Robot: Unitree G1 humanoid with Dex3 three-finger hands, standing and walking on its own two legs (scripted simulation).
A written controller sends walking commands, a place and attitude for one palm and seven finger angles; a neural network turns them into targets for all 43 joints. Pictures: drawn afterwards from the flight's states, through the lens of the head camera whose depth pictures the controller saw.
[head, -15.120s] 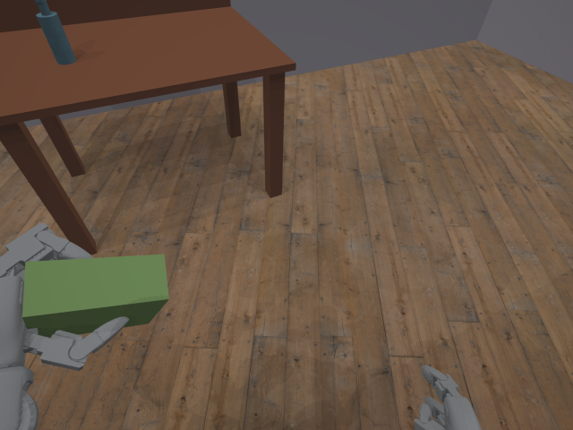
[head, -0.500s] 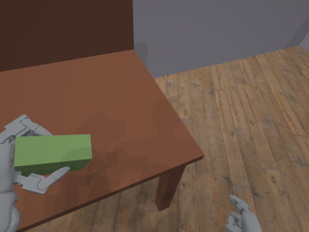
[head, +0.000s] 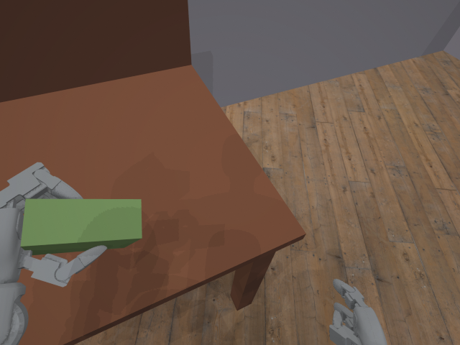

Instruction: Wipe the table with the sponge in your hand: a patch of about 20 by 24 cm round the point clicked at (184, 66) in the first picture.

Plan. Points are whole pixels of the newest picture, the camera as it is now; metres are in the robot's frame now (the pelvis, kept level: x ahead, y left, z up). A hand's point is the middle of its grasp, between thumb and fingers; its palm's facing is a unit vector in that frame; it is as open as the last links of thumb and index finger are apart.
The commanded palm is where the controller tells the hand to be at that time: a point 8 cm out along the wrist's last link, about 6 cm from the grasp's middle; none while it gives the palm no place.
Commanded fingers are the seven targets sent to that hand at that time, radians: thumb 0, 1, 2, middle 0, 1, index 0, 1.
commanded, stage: come to a stop and stand still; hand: left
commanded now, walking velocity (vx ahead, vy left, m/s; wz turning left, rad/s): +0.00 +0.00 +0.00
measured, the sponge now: (100, 227) +0.24 +0.20 +0.13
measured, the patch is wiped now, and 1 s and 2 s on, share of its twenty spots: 0.00 0.00 0.00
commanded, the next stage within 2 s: look again from close up in 0.38 s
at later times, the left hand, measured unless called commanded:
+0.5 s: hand (31, 243) +0.20 +0.26 +0.15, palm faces +0.38 -0.85 -0.37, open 9.4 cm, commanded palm +0.14 +0.29 +0.18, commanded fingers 0.00 0.10 1.30 -1.20 -1.60 -1.20 -1.60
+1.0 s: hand out of the picture +0.21 +0.29 +0.18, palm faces +0.45 -0.78 -0.44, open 9.4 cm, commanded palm +0.12 +0.28 +0.18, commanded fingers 0.00 0.10 1.30 -1.20 -1.60 -1.20 -1.60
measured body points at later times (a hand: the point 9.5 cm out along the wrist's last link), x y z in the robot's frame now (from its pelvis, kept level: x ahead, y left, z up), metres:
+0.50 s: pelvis -0.01 +0.00 +0.00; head +0.01 +0.03 +0.45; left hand +0.18 +0.30 +0.17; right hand +0.19 -0.21 -0.06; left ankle +0.00 +0.06 -0.74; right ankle -0.01 -0.13 -0.74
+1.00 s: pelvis -0.03 +0.00 +0.00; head +0.00 +0.03 +0.45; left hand +0.18 +0.33 +0.20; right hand +0.14 -0.22 -0.07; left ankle +0.00 +0.06 -0.74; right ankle -0.01 -0.13 -0.74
